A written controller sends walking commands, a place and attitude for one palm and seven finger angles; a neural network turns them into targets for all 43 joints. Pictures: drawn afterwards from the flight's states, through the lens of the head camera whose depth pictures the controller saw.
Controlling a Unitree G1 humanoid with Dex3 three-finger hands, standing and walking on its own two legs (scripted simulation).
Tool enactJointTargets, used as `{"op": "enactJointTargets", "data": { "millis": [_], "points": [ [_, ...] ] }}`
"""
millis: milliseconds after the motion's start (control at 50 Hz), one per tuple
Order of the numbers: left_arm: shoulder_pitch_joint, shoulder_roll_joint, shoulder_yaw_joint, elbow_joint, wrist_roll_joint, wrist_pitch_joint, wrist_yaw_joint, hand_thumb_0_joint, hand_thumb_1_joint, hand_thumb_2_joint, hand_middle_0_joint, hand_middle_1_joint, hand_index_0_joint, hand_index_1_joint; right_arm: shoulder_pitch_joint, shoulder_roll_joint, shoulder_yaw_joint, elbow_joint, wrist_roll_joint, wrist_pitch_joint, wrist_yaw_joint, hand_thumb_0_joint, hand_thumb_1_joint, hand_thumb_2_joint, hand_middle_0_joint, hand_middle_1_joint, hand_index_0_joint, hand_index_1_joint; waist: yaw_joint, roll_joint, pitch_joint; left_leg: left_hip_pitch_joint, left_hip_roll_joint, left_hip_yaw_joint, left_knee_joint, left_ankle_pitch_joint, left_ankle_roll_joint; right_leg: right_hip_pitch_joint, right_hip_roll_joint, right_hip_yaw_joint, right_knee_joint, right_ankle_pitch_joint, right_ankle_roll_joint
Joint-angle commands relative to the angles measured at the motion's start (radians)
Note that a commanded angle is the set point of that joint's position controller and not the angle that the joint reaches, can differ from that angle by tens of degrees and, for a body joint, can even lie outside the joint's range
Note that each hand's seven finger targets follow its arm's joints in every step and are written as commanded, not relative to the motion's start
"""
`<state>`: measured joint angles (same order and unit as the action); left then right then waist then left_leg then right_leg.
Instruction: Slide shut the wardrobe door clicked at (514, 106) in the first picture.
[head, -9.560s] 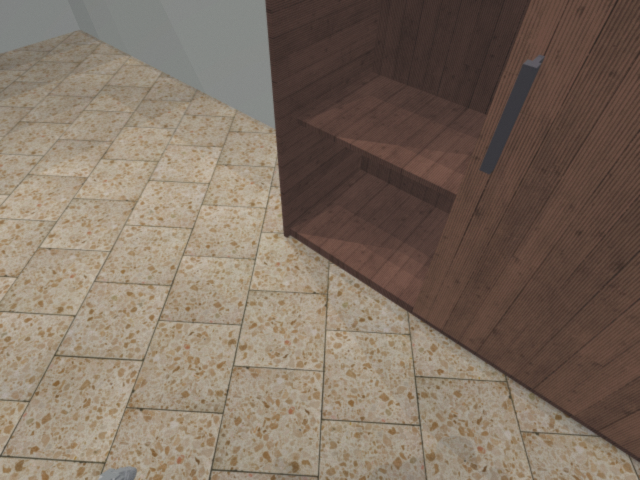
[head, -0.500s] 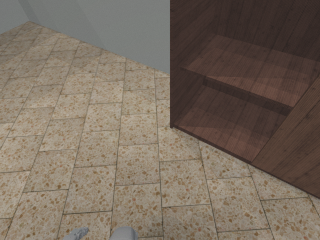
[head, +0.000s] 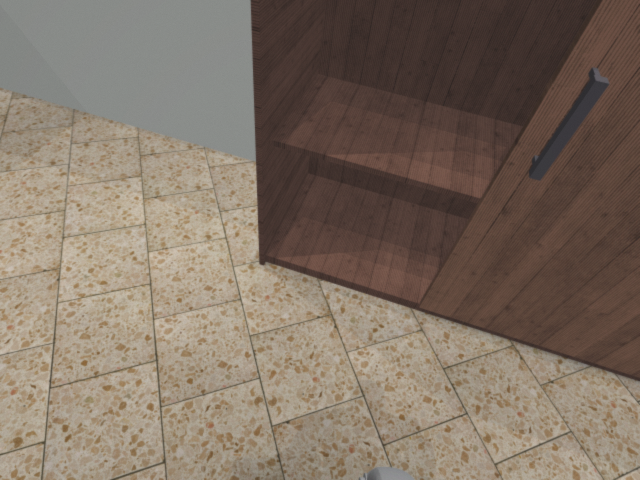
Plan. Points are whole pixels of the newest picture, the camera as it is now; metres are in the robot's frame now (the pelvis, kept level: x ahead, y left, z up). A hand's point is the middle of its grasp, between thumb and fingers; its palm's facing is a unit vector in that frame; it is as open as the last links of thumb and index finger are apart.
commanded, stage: turn to face it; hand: right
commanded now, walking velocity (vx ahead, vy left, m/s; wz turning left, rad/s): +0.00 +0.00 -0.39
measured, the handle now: (563, 127) +0.77 -0.40 +0.08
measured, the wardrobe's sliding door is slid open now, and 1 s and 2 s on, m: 0.60 0.60 0.60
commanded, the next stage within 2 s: take the last steps up to it in 0.30 s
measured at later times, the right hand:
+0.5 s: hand out of the picture -0.01 -0.27 -0.17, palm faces +0.24 +0.94 -0.23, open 7.4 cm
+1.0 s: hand out of the picture -0.04 -0.17 -0.15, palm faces +0.33 +0.92 -0.22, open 7.3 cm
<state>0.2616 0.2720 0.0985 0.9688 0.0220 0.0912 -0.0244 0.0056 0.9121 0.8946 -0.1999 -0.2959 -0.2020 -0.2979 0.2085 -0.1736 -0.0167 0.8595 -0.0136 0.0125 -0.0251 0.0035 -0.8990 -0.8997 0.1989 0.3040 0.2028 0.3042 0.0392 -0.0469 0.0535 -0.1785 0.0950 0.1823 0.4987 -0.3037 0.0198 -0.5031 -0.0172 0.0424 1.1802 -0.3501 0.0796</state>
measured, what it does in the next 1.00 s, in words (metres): steps on the spot: right foot, then left foot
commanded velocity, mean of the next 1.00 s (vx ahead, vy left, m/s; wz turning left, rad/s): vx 0.19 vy -0.03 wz -0.17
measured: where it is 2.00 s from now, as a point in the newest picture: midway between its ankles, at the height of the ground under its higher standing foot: (365, 461)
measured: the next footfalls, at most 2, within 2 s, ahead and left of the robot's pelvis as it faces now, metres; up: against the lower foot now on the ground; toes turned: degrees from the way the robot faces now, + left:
right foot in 0.22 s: +0.03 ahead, -0.15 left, +0.00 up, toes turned -11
left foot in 0.74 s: +0.07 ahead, +0.06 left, +0.00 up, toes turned -6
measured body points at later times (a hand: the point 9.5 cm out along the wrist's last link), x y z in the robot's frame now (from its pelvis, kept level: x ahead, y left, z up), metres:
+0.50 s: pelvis -0.02 -0.06 +0.00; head -0.01 -0.08 +0.45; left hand +0.13 +0.15 -0.13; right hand -0.03 -0.32 -0.15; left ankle +0.00 +0.10 -0.67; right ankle -0.01 -0.14 -0.74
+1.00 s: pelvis +0.05 -0.02 +0.01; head +0.05 +0.01 +0.46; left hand +0.08 +0.21 -0.16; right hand -0.06 -0.22 -0.13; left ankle +0.03 +0.06 -0.74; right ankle +0.07 -0.20 -0.65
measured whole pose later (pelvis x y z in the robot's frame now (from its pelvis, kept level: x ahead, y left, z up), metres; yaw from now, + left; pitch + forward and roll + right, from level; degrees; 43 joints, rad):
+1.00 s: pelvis +0.05 -0.02 +0.01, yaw -15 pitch -2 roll -2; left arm 0.38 0.20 0.08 1.10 0.03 0.03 -0.01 0.01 0.91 0.89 -0.20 -0.30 -0.20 -0.30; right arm 0.45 -0.11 -0.01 1.10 -0.01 -0.05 -0.02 0.00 -0.91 -0.90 0.20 0.30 0.20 0.30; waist 0.00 -0.04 -0.01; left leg -0.03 0.03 0.15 0.30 -0.25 0.04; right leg -0.58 -0.06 0.01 1.08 -0.11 0.03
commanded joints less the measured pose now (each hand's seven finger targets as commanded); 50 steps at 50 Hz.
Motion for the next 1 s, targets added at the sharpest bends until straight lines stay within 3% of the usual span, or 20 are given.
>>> {"op": "enactJointTargets", "data": {
  "millis": [0, 100, 160, 180, 200, 220, 260, 300, 360, 500, 560, 620, 680, 700, 720, 740, 780, 840, 880, 980],
  "points": [
    [-0.112, 0.040, -0.009, -0.098, -0.002, -0.027, 0.000, 0.000, 0.900, 0.900, -0.200, -0.300, -0.200, -0.300, 0.070, -0.221, -0.068, -0.033, -0.011, -0.023, -0.010, 0.000, -0.900, -0.900, 0.200, 0.300, 0.200, 0.300, -0.065, 0.213, -0.023, 0.115, 0.246, -0.133, -0.149, 0.490, 0.104, -0.055, -0.013, -0.050, -0.144, -0.064, 0.002],
    [-0.143, 0.018, -0.031, -0.107, -0.012, -0.049, 0.005, 0.000, 0.900, 0.900, -0.200, -0.300, -0.200, -0.300, 0.104, -0.255, -0.082, 0.001, -0.019, -0.013, -0.008, 0.000, -0.900, -0.900, 0.200, 0.300, 0.200, 0.300, -0.089, 0.263, -0.077, 0.135, 0.265, -0.095, -0.059, 0.631, 0.108, 0.101, 0.005, -0.123, -0.429, -0.095, -0.029],
    [-0.047, 0.048, -0.027, -0.081, -0.007, -0.065, 0.010, 0.000, 0.900, 0.900, -0.200, -0.300, -0.200, -0.300, 0.072, -0.251, -0.082, 0.016, -0.005, -0.005, -0.003, 0.000, -0.900, -0.900, 0.200, 0.300, 0.200, 0.300, -0.024, 0.204, -0.116, 0.032, 0.230, -0.028, 0.088, 0.524, 0.027, 0.335, 0.012, -0.137, -0.728, 0.157, -0.054],
    [0.003, 0.125, -0.011, -0.072, -0.001, -0.078, 0.013, 0.000, 0.900, 0.900, -0.200, -0.300, -0.200, -0.300, 0.081, -0.213, -0.077, 0.005, 0.004, 0.000, 0.000, 0.000, -0.900, -0.900, 0.200, 0.300, 0.200, 0.300, 0.007, 0.016, -0.164, -0.119, 0.164, 0.007, 0.266, 0.314, -0.025, 0.505, -0.111, 0.007, -0.800, 0.351, -0.097],
    [0.045, 0.222, 0.012, -0.071, 0.000, -0.081, 0.020, 0.000, 0.900, 0.900, -0.200, -0.300, -0.200, -0.300, 0.072, -0.138, -0.053, -0.025, 0.008, 0.004, 0.006, 0.000, -0.900, -0.900, 0.200, 0.300, 0.200, 0.300, 0.023, -0.275, -0.169, -0.365, 0.031, -0.002, 0.460, -0.308, -0.093, 0.595, -0.354, 0.319, -0.821, 0.768, -0.221],
    [0.068, 0.236, 0.010, -0.055, -0.007, -0.068, 0.026, 0.000, 0.900, 0.900, -0.200, -0.300, -0.200, -0.300, 0.028, -0.154, -0.045, -0.034, 0.000, 0.017, -0.003, 0.000, -0.900, -0.900, 0.200, 0.300, 0.200, 0.300, 0.033, -0.177, -0.168, -0.326, 0.038, -0.108, 0.541, -0.375, -0.079, 0.521, -0.397, 0.271, -0.799, 0.807, -0.280],
    [-0.025, 0.168, -0.008, -0.068, 0.000, -0.075, 0.045, 0.000, 0.900, 0.900, -0.200, -0.300, -0.200, -0.300, 0.004, -0.152, -0.054, 0.002, -0.002, 0.024, -0.003, 0.000, -0.900, -0.900, 0.200, 0.300, 0.200, 0.300, 0.009, -0.204, -0.095, -0.347, 0.045, -0.150, 0.594, -0.284, -0.081, 0.434, -0.312, 0.222, -0.827, 0.661, -0.281],
    [-0.098, 0.128, -0.026, -0.085, -0.001, -0.077, 0.048, 0.000, 0.900, 0.900, -0.200, -0.300, -0.200, -0.300, 0.022, -0.161, -0.056, 0.036, -0.001, 0.024, 0.006, 0.000, -0.900, -0.900, 0.200, 0.300, 0.200, 0.300, -0.023, -0.140, -0.051, -0.332, 0.036, -0.161, 0.616, -0.175, -0.085, 0.389, -0.254, 0.159, -0.837, 0.639, -0.257],
    [-0.086, 0.118, -0.030, -0.080, -0.008, -0.088, 0.050, 0.000, 0.900, 0.900, -0.200, -0.300, -0.200, -0.300, 0.058, -0.150, -0.051, 0.063, -0.001, 0.022, 0.010, 0.000, -0.900, -0.900, 0.200, 0.300, 0.200, 0.300, -0.034, -0.063, -0.087, -0.315, 0.019, -0.153, 0.592, -0.110, -0.098, 0.431, -0.222, 0.113, -0.839, 0.679, -0.241],
    [0.004, 0.096, -0.025, -0.040, 0.001, -0.097, 0.041, 0.000, 0.900, 0.900, -0.200, -0.300, -0.200, -0.300, 0.001, -0.123, -0.043, 0.054, -0.013, 0.012, 0.024, 0.000, -0.900, -0.900, 0.200, 0.300, 0.200, 0.300, -0.004, -0.078, -0.018, -0.333, -0.001, -0.137, 0.449, -0.113, -0.088, 0.380, -0.223, 0.228, -0.974, 0.029, -0.269],
    [0.033, 0.092, -0.022, -0.020, 0.004, -0.104, 0.041, 0.000, 0.900, 0.900, -0.200, -0.300, -0.200, -0.300, -0.025, -0.106, -0.038, 0.040, -0.014, -0.001, 0.033, 0.000, -0.900, -0.900, 0.200, 0.300, 0.200, 0.300, 0.001, -0.091, 0.009, -0.295, -0.009, -0.125, 0.331, -0.133, -0.074, 0.342, -0.220, 0.263, -1.000, -0.122, -0.275],
    [0.036, 0.081, -0.022, -0.003, 0.005, -0.108, 0.041, 0.000, 0.900, 0.900, -0.200, -0.300, -0.200, -0.300, 0.001, -0.092, -0.036, 0.048, -0.013, -0.013, 0.037, 0.000, -0.900, -0.900, 0.200, 0.300, 0.200, 0.300, -0.018, -0.094, 0.017, -0.171, -0.035, -0.109, 0.188, -0.133, -0.060, 0.263, -0.203, 0.275, -0.991, -0.180, -0.268],
    [0.020, 0.054, -0.029, 0.014, -0.002, -0.107, 0.041, 0.000, 0.900, 0.900, -0.200, -0.300, -0.200, -0.300, 0.158, -0.087, -0.040, 0.115, -0.014, -0.030, 0.033, 0.000, -0.900, -0.900, 0.200, 0.300, 0.200, 0.300, -0.091, -0.003, 0.001, 0.140, -0.057, -0.093, -0.058, -0.015, -0.052, 0.083, -0.116, 0.191, -0.851, -0.246, -0.207],
    [0.020, 0.012, -0.036, 0.012, -0.007, -0.111, 0.039, 0.000, 0.900, 0.900, -0.200, -0.300, -0.200, -0.300, 0.231, -0.129, -0.052, 0.138, -0.022, -0.039, 0.026, 0.000, -0.900, -0.900, 0.200, 0.300, 0.200, 0.300, -0.123, 0.119, -0.006, 0.259, 0.038, -0.214, -0.165, -0.142, -0.027, -0.042, -0.035, 0.107, -0.676, -0.242, -0.162],
    [0.005, -0.050, -0.048, -0.019, -0.016, -0.114, 0.033, 0.000, 0.900, 0.900, -0.200, -0.300, -0.200, -0.300, 0.294, -0.217, -0.072, 0.147, -0.031, -0.043, 0.012, 0.000, -0.900, -0.900, 0.200, 0.300, 0.200, 0.300, -0.152, 0.380, 0.029, 0.309, 0.290, -0.557, -0.349, -0.406, 0.056, -0.235, 0.076, -0.048, -0.398, -0.228, -0.112],
    [-0.063, 0.019, -0.031, -0.048, 0.005, -0.107, 0.025, 0.000, 0.900, 0.900, -0.200, -0.300, -0.200, -0.300, 0.313, -0.231, -0.070, 0.141, -0.013, -0.040, 0.004, 0.000, -0.900, -0.900, 0.200, 0.300, 0.200, 0.300, -0.161, 0.269, 0.099, 0.138, 0.392, -0.692, -0.451, -0.565, 0.113, -0.250, 0.025, 0.003, -0.251, -0.190, -0.108],
    [-0.021, 0.019, -0.016, -0.005, 0.012, -0.093, 0.011, 0.000, 0.900, 0.900, -0.200, -0.300, -0.200, -0.300, 0.196, -0.180, -0.062, 0.130, -0.004, -0.058, 0.000, 0.000, -0.900, -0.900, 0.200, 0.300, 0.200, 0.300, -0.087, 0.218, 0.163, -0.035, 0.334, -0.630, -0.483, -0.557, 0.091, -0.197, -0.022, 0.018, -0.130, -0.019, -0.102],
    [0.101, -0.042, -0.018, 0.066, 0.012, -0.080, 0.004, 0.000, 0.900, 0.900, -0.200, -0.300, -0.200, -0.300, 0.166, -0.089, -0.038, 0.142, 0.000, -0.076, 0.004, 0.000, -0.900, -0.900, 0.200, 0.300, 0.200, 0.300, -0.025, 0.136, 0.141, -0.043, 0.192, -0.303, -0.423, -0.180, 0.020, -0.136, -0.035, -0.019, -0.067, 0.165, -0.071],
    [0.117, -0.056, -0.020, 0.079, 0.010, -0.078, 0.005, 0.000, 0.900, 0.900, -0.200, -0.300, -0.200, -0.300, 0.219, -0.071, -0.030, 0.167, 0.002, -0.084, 0.005, 0.000, -0.900, -0.900, 0.200, 0.300, 0.200, 0.300, -0.033, 0.173, 0.114, 0.004, 0.153, -0.209, -0.405, -0.032, 0.001, -0.147, -0.034, -0.034, -0.050, 0.228, -0.055],
    [0.032, -0.058, -0.022, 0.051, 0.006, -0.082, 0.000, 0.000, 0.900, 0.900, -0.200, -0.300, -0.200, -0.300, 0.325, -0.050, -0.021, 0.224, -0.004, -0.101, -0.001, 0.000, -0.900, -0.900, 0.200, 0.300, 0.200, 0.300, -0.063, 0.161, 0.107, 0.104, 0.179, -0.203, -0.390, 0.112, 0.045, -0.227, -0.071, -0.044, -0.109, 0.266, -0.039]
  ]
}}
